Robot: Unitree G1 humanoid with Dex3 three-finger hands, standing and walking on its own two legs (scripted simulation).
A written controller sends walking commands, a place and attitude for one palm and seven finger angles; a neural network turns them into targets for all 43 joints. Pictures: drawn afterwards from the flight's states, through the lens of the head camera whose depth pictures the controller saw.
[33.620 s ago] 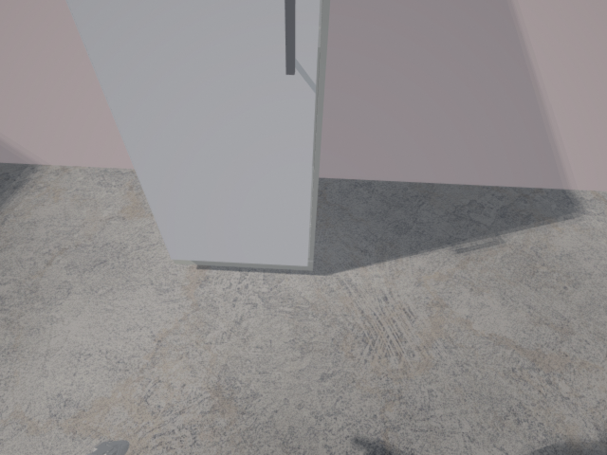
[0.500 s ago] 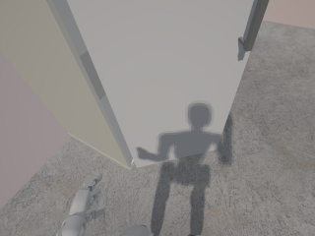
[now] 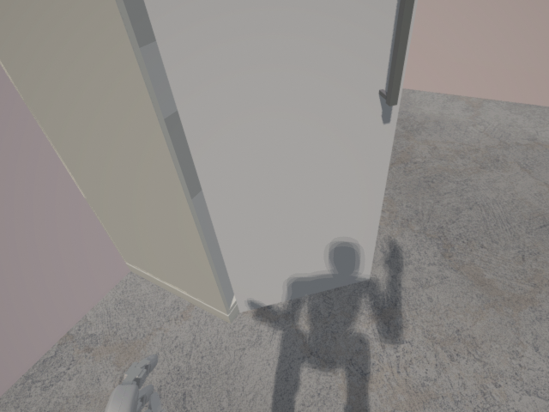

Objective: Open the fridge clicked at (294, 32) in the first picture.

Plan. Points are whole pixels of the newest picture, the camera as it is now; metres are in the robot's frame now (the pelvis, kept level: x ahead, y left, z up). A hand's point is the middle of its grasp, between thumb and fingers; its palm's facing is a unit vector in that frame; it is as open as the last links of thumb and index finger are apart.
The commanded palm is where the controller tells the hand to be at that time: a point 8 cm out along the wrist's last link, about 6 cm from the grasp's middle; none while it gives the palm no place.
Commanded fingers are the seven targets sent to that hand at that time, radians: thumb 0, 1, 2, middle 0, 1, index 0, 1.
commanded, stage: stop stepping back and stand still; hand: right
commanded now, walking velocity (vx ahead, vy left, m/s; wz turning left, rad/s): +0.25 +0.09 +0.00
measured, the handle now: (396, 33) +0.77 -0.21 +0.26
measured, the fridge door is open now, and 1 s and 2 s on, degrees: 47 47 47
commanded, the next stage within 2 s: let the arm hang, fingers relaxed in 1.38 s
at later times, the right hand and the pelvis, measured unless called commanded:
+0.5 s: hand out of the picture +0.15 -0.31 +0.21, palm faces +0.49 +0.80 -0.33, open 7.4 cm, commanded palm +0.09 -0.35 +0.19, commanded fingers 0.00 -0.90 -0.90 0.20 0.30 0.20 0.30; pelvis -0.03 -0.04 +0.02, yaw -4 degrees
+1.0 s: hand out of the picture +0.19 -0.27 +0.19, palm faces +0.39 +0.74 -0.54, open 7.4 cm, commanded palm +0.12 -0.31 +0.19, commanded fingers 0.00 -0.90 -0.90 0.20 0.30 0.20 0.30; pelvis -0.01 -0.01 +0.01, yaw -2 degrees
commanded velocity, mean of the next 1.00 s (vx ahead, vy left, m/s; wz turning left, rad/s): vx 0.04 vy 0.05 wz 0.00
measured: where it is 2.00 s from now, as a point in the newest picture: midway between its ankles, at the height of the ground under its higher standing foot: outside the picture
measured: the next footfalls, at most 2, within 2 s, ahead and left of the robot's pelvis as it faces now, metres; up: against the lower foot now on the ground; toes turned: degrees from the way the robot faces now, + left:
left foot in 0.08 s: +0.10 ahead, +0.08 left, +0.00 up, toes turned +0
right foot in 0.30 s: +0.01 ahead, -0.13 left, +0.00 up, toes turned -4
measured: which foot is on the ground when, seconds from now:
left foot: up 0.00-0.06, down 0.08-0.30, up 0.32-0.66, down 0.68-1.00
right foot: down 0.00-0.06, up 0.08-0.28, down 0.30-1.00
